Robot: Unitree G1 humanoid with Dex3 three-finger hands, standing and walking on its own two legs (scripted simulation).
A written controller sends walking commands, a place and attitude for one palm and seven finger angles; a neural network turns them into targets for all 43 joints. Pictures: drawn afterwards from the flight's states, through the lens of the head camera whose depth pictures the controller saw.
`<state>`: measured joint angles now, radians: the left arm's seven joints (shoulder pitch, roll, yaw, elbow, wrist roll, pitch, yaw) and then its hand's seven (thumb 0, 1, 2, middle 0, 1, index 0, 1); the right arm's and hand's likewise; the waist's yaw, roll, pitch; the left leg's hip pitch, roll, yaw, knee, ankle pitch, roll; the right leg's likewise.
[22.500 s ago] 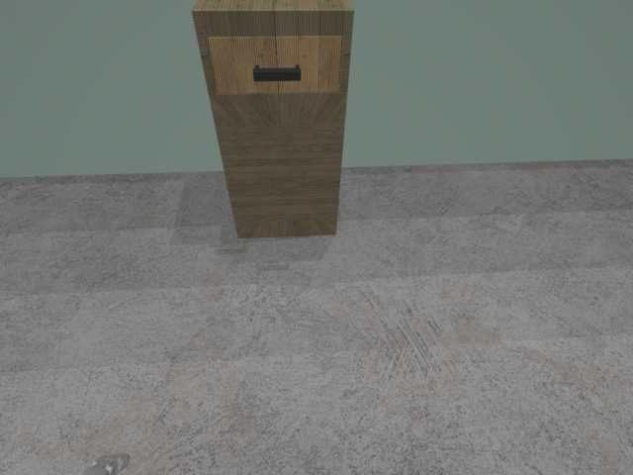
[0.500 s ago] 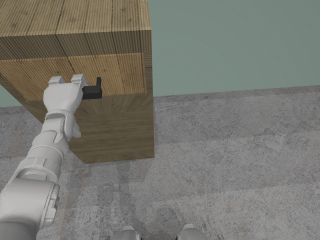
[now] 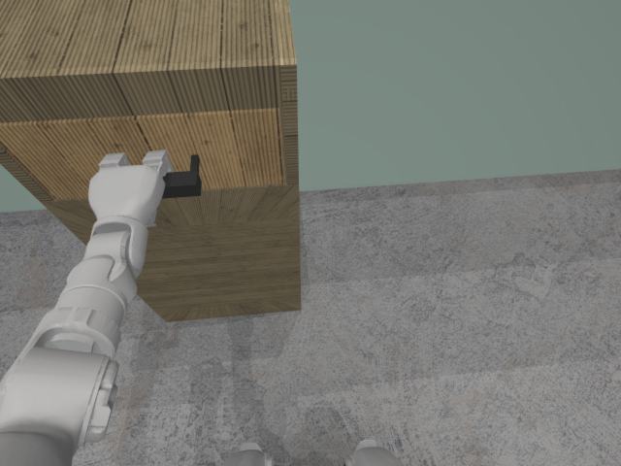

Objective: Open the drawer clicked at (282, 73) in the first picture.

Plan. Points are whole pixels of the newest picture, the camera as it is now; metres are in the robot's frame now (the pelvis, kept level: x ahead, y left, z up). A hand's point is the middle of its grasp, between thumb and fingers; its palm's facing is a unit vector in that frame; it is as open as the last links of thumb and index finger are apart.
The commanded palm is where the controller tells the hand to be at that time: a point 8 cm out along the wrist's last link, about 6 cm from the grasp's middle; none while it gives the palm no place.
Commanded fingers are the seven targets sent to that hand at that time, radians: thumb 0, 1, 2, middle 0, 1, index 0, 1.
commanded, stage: close the thumb around the handle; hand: left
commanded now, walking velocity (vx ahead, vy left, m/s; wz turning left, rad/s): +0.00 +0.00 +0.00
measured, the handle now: (153, 174) +0.52 +0.22 +0.02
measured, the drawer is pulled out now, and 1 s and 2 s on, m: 0.00 0.02 0.22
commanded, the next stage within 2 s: pull the drawer open in 0.06 s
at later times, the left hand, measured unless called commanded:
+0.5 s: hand (145, 217) +0.45 +0.22 +0.00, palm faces -0.04 -0.05 -1.00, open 6.1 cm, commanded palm +0.41 +0.23 +0.05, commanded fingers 0.00 0.90 0.90 -0.40 -1.35 -0.40 -1.35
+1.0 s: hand (143, 227) +0.44 +0.22 +0.00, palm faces -0.05 -0.02 -1.00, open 6.1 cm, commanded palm +0.40 +0.22 +0.05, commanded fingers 0.00 0.90 0.90 -0.40 -1.35 -0.40 -1.35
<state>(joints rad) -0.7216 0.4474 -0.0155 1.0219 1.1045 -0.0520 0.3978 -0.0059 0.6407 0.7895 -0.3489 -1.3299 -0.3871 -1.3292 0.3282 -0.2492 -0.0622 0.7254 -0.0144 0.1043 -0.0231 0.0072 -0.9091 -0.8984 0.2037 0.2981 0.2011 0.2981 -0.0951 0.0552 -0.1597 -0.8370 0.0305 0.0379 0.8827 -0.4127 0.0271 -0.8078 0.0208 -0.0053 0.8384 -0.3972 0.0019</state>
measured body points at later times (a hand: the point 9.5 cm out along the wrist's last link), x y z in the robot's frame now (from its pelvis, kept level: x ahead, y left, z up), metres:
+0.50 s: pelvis +0.01 +0.00 +0.01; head +0.11 +0.00 +0.45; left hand +0.45 +0.22 +0.06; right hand +0.04 -0.27 -0.13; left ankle -0.01 +0.10 -0.69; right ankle -0.01 -0.13 -0.69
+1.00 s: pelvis +0.01 +0.00 +0.01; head +0.10 -0.01 +0.45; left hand +0.43 +0.22 +0.06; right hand +0.10 -0.27 -0.13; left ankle -0.01 +0.10 -0.69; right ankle -0.01 -0.13 -0.69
